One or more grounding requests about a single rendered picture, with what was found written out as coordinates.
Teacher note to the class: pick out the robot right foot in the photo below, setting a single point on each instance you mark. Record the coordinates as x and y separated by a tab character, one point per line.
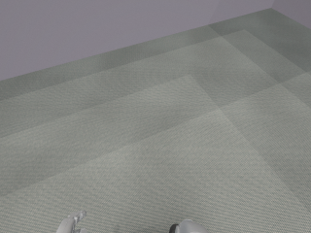
173	228

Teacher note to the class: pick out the left robot hand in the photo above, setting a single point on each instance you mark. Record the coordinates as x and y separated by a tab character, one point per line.
69	223

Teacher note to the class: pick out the right robot thigh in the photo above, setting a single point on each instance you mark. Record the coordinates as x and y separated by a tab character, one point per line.
190	227

